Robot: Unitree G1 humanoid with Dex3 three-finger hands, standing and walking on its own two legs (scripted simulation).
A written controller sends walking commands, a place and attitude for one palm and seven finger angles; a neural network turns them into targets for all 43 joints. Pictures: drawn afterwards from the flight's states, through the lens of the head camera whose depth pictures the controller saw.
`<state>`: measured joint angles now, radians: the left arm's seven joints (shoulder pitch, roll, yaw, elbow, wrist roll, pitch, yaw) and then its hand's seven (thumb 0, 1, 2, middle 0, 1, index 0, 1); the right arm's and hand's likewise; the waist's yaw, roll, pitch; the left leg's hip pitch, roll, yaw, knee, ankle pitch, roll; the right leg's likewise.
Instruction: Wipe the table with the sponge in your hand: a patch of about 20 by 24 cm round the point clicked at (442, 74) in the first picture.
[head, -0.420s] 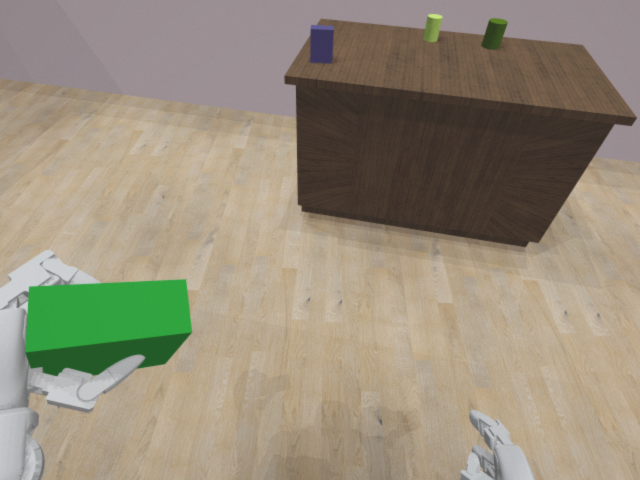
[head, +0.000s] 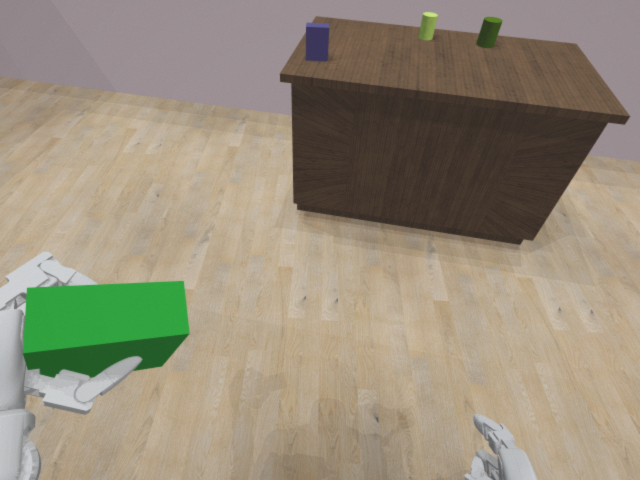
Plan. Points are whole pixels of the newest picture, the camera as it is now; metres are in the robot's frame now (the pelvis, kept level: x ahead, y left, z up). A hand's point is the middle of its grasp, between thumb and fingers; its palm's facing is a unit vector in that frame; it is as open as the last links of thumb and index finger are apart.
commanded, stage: walk to a spot facing it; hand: left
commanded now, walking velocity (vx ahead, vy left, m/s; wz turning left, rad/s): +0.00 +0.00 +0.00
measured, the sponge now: (129, 332) +0.23 +0.21 +0.14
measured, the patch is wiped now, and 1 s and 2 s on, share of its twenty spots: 0.00 0.00 0.00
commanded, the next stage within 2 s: none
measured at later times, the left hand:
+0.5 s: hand (163, 288) +0.27 +0.19 +0.15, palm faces +0.36 -0.85 -0.37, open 9.4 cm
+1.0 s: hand (228, 169) +0.44 +0.15 +0.17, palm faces +0.24 -0.88 -0.40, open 9.4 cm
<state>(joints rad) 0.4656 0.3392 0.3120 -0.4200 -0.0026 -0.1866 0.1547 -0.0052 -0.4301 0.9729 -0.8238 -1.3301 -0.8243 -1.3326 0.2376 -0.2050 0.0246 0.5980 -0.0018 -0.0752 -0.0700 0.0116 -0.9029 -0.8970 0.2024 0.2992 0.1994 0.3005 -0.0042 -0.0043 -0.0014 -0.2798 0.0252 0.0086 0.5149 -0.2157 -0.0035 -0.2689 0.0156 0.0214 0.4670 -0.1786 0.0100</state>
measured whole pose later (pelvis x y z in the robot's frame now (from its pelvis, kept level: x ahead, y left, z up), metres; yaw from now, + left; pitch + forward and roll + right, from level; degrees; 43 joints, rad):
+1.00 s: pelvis +0.18 -0.04 +0.00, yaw -11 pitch -1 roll +0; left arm 0.44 0.37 0.34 -0.49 0.00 -0.19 0.16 -0.01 -0.43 0.98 -0.83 -1.33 -0.83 -1.34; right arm 0.21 -0.13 0.04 0.59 -0.01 -0.08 -0.05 0.01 -0.90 -0.90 0.20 0.30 0.20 0.30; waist -0.01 -0.02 0.01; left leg -0.22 0.10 0.22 0.52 -0.29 0.00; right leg -0.51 -0.06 -0.06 1.10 -0.39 0.01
